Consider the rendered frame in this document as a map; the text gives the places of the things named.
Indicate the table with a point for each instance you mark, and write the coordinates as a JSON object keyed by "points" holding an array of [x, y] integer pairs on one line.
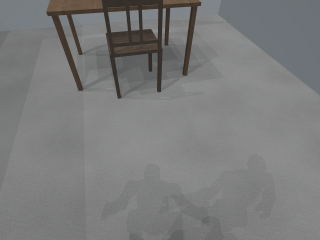
{"points": [[58, 8]]}

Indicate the chair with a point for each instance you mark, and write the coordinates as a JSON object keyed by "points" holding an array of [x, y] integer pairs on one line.
{"points": [[134, 42]]}

